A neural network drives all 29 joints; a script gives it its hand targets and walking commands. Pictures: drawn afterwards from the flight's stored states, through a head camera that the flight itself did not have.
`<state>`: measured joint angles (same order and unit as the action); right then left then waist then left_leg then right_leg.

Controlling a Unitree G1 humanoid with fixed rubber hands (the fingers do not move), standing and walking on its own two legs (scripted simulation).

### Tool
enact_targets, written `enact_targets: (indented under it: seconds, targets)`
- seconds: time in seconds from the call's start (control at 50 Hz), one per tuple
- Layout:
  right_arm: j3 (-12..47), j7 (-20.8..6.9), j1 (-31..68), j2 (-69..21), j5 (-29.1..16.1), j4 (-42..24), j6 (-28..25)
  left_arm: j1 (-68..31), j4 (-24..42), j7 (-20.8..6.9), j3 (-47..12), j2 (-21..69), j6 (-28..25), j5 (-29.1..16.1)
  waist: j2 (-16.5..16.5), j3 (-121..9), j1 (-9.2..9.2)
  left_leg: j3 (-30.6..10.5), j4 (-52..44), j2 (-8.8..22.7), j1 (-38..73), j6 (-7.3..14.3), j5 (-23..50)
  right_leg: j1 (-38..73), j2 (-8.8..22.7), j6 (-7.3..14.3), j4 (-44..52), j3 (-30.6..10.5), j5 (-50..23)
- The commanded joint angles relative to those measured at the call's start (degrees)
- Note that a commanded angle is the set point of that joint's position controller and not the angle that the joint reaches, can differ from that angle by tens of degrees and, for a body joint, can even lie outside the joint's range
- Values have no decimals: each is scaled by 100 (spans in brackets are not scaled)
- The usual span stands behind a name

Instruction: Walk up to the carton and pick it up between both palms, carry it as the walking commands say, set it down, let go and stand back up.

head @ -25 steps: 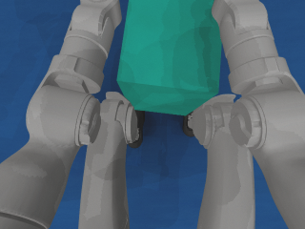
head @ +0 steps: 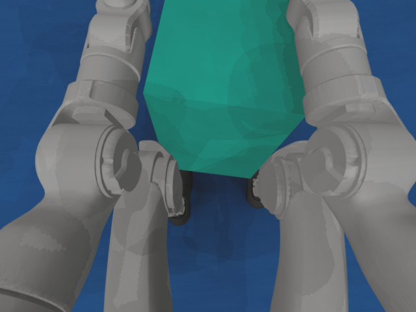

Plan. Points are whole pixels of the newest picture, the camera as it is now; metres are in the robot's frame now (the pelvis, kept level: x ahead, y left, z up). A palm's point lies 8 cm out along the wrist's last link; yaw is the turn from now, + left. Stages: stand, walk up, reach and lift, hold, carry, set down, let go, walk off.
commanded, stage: set down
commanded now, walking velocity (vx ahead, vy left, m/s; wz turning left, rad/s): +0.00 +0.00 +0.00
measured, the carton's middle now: (222, 74) +0.44 -0.01 -0.24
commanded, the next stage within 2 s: none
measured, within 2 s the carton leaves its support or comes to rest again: neither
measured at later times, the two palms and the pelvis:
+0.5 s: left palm out of the picture +0.55 +0.11 -0.16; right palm out of the picture +0.57 -0.10 -0.13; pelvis +0.00 +0.00 +0.00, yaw +1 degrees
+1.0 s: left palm out of the picture +0.55 +0.11 -0.16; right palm out of the picture +0.57 -0.10 -0.13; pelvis +0.00 +0.00 -0.01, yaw +1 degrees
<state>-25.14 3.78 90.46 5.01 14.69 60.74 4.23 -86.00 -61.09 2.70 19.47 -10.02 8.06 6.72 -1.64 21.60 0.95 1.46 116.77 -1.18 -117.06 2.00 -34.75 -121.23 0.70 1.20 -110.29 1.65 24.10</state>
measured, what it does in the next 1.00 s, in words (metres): stands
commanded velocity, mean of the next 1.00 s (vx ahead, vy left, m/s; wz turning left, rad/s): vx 0.00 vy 0.00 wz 0.00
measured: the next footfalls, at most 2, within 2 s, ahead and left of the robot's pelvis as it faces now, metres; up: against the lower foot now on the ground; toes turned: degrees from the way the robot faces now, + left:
none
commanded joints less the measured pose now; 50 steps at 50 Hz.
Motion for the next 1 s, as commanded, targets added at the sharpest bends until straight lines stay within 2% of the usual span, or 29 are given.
enact_targets:
  seconds: [0.0,0.06,0.1,0.16,0.2,0.22,0.24,0.26,0.32,0.36,0.4,0.42,0.46,0.48,0.5,0.56,0.6,0.62,0.64,0.66,0.68,0.7,0.72,0.8,0.82,0.84,0.86,0.88,0.98]
  targets:
    - [-501,-346,-431,-2527,490,571,528,-1842,785,-449,-315,2145,-63,414,-60,-6163,964,-153,-1073,-829,1236,-307,560,3845,-914,-209,193,52,-665]
    - [-727,-252,-411,-2577,497,716,459,-2164,1320,-351,-571,2019,-185,363,-588,-6233,928,-196,-1064,-910,1518,-294,657,3593,-983,-188,98,54,-780]
    - [-733,-258,-458,-1934,470,851,438,-1546,609,-232,-311,1824,-97,633,-679,-5827,674,-232,-1133,-848,1643,-342,683,3345,-883,-217,58,74,-683]
    - [-618,-240,-386,-1986,519,683,481,-1854,765,-261,-345,1820,-105,468,-361,-5981,932,-143,-1127,-895,1689,-337,435,3503,-958,-196,197,108,-254]
    - [-776,-292,-577,-2157,550,1030,526,-1709,650,-290,-441,1953,-74,535,-753,-5582,825,-170,-1187,-960,1673,-317,395,3141,-963,-177,145,110,-229]
    - [-776,-262,-600,-1917,502,790,504,-1770,854,-220,-324,1555,-118,532,-478,-5764,843,-259,-1201,-910,1667,-322,503,3286,-927,-203,51,191,-416]
    - [-910,-270,-728,-1587,635,1066,487,-1456,216,-327,-367,1984,14,532,-781,-5367,1187,-290,-1151,-903,1603,-354,293,2905,-965,-159,108,209,-172]
    - [-580,-291,-491,-1884,511,689,488,-1387,267,-343,-258,1896,-16,594,-563,-5513,825,-250,-1090,-867,1621,-304,421,3187,-918,-196,142,88,-228]
    - [-811,-324,-950,-2047,568,1192,530,-1636,614,-303,-277,1576,-101,590,-383,-5476,998,-281,-1172,-872,1601,-322,553,3107,-926,-251,116,228,-444]
    - [-774,-337,-600,-2001,520,771,493,-1535,605,-310,-176,1542,-135,710,-606,-5390,696,-209,-1166,-918,1412,-310,412,2889,-962,-241,95,198,-349]
    - [-573,-328,-688,-2236,538,1030,513,-1709,462,-359,-362,1913,-79,522,-300,-5802,940,-207,-1000,-897,1546,-303,646,3360,-928,-243,106,157,-535]
    - [-709,-303,-752,-1964,617,952,469,-1641,424,-361,-440,1919,-104,544,-740,-5484,1023,-193,-963,-896,1505,-322,519,2884,-956,-231,117,126,-353]
    - [-753,-348,-665,-2165,632,1062,453,-1954,726,-430,-360,1936,-124,374,-287,-5510,1080,-279,-1041,-939,1206,-318,544,3064,-950,-192,140,162,-432]
    - [-967,-335,-985,-1717,584,1365,472,-1377,266,-336,-414,1794,-62,546,-763,-5259,1051,-297,-1121,-889,1412,-350,380,2857,-877,-184,66,185,-357]
    - [-821,-325,-1101,-1957,636,1135,496,-1503,582,-267,-145,1264,-132,619,-277,-5383,865,-252,-1005,-906,1526,-293,572,2838,-933,-277,115,190,-345]
    - [-731,-325,-634,-1793,418,1024,412,-1529,352,-345,-373,1747,-93,611,-572,-5482,914,-235,-998,-811,1264,-345,352,2952,-855,-202,155,104,-305]
    - [-734,-341,-840,-1885,457,970,438,-1270,206,-328,-217,1466,-80,687,-479,-5422,663,-149,-977,-903,1533,-308,570,3023,-887,-280,91,139,-365]
    - [-795,-293,-908,-1800,615,1173,399,-1472,548,-285,-230,1649,-124,608,-242,-5323,997,-204,-1054,-918,1093,-335,446,2950,-916,-223,152,164,-343]
    - [-885,-268,-994,-1733,621,1272,454,-1320,168,-270,-242,1491,-88,747,-697,-5342,906,-152,-1025,-918,1470,-315,293,2866,-917,-271,104,172,-132]
    - [-760,-284,-759,-1840,573,1051,439,-1723,578,-330,-273,1555,-123,566,-391,-5542,887,-237,-936,-938,1461,-255,469,2938,-930,-246,91,106,-197]
    - [-937,-308,-868,-1589,628,1287,457,-1509,217,-329,-349,1632,-85,548,-804,-5159,952,-214,-984,-867,1463,-375,339,2481,-860,-167,52,106,-42]
    - [-969,-210,-596,-1296,628,946,350,-1501,344,-298,-338,1388,-156,527,-698,-5259,1048,-213,-956,-894,1199,-343,248,2535,-898,-189,181,136,-68]
    - [-872,-285,-807,-1648,495,1170,425,-1559,570,-273,-381,1188,-176,558,-753,-5278,834,-179,-957,-858,1439,-354,392,2671,-856,-241,110,73,-190]
    - [-878,-253,-1062,-1307,624,1487,452,-1353,111,-356,-348,1234,-63,483,-601,-5237,1064,-169,-915,-856,1268,-347,287,2808,-870,-269,156,141,-94]
    - [-707,-275,-886,-1681,535,1340,392,-1528,560,-336,-418,1430,-127,430,-341,-5235,900,-197,-916,-849,1058,-340,426,2844,-806,-209,123,32,-242]
    - [-836,-294,-885,-1486,669,1322,451,-1452,248,-361,-249,1206,-102,490,-492,-4961,962,-173,-898,-847,1141,-315,330,2599,-861,-234,132,85,-47]
    - [-902,-323,-849,-1579,516,1391,406,-1288,304,-269,-369,1190,-151,660,-838,-4773,716,-287,-1092,-873,1195,-316,226,2324,-810,-242,74,151,-126]
    - [-959,-310,-1061,-1490,667,1309,424,-1261,222,-293,-346,1336,-79,653,-622,-5021,1008,-279,-948,-879,1465,-357,518,2486,-809,-282,68,184,-283]
    - [-864,-293,-853,-1371,573,1292,365,-1515,417,-281,-391,1195,-119,597,-475,-5000,911,-307,-977,-821,1177,-313,344,2561,-811,-233,-27,150,-220]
